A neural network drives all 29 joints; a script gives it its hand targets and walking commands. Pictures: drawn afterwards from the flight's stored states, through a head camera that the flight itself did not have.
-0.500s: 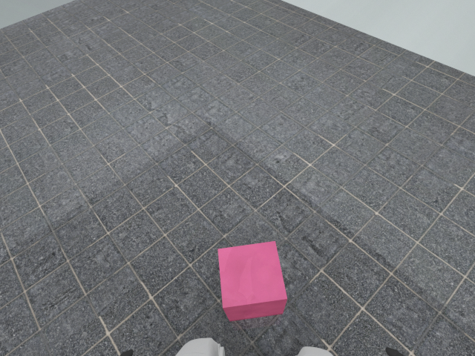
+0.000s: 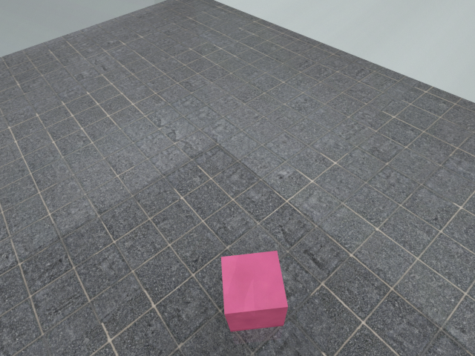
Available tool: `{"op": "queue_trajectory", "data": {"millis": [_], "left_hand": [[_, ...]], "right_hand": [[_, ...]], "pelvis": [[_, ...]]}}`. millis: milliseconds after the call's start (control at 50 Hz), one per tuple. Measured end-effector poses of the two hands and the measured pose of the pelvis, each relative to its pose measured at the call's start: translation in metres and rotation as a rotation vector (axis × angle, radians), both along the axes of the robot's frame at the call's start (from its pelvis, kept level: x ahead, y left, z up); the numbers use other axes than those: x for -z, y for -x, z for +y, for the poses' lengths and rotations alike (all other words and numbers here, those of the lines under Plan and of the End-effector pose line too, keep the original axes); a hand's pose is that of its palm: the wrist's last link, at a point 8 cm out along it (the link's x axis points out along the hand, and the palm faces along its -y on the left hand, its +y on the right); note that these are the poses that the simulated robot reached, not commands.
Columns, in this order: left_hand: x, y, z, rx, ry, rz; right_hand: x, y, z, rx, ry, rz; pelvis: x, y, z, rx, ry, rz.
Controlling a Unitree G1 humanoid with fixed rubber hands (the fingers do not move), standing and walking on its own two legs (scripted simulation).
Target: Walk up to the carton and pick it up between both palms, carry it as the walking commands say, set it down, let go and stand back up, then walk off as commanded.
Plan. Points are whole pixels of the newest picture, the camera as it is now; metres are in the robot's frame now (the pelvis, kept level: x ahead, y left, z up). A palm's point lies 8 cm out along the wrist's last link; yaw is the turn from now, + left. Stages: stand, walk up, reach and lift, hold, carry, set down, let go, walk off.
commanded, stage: walk up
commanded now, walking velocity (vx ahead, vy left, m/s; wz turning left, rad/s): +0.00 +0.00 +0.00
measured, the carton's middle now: (253, 292) +0.43 +0.00 -0.65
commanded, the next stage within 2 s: none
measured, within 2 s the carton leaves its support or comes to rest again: neither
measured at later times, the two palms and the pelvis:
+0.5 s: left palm out of the picture +0.01 +0.22 -0.15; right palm out of the picture -0.02 -0.24 -0.15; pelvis -0.01 -0.02 -0.01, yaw -1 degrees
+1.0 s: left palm out of the picture -0.01 +0.15 -0.14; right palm out of the picture +0.01 -0.28 -0.15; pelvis -0.01 -0.07 +0.00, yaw +1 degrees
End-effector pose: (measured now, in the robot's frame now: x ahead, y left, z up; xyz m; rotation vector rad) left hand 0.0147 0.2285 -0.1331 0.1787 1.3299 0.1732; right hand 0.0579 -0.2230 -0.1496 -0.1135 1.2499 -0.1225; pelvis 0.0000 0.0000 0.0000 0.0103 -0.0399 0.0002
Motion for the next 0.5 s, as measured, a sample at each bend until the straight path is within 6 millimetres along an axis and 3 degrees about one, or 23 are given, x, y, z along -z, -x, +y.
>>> {"op": "queue_trajectory", "data": {"millis": [200, 400, 500], "left_hand": [[0.004, 0.016, -0.014, -0.013, 0.023, 0.043], [0.010, 0.010, -0.015, -0.013, 0.027, 0.049], [0.015, 0.005, -0.010, -0.011, -0.007, 0.057]], "right_hand": [[0.002, 0.037, -0.008, 0.024, 0.015, 0.095], [0.002, 0.062, -0.003, 0.048, 0.019, 0.157], [0.004, 0.077, -0.021, 0.092, 0.059, 0.158]], "pelvis": [[-0.001, 0.001, -0.006, 0.005, 0.001, 0.005], [0.000, 0.001, -0.008, 0.003, 0.000, 0.011], [0.007, 0.008, -0.023, 0.016, -0.009, 0.028]]}}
